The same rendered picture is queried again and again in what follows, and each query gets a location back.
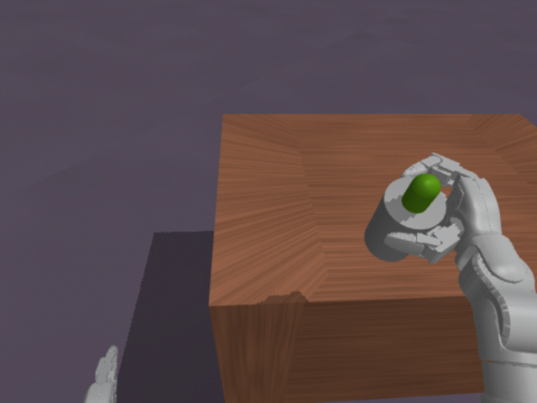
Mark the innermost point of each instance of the right robot hand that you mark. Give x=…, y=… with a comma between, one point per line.
x=471, y=209

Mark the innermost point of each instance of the right robot arm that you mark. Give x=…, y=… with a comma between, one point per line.
x=500, y=288

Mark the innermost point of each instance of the bottle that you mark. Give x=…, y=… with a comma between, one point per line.
x=409, y=205

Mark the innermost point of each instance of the left robot hand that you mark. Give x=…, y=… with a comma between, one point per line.
x=104, y=389

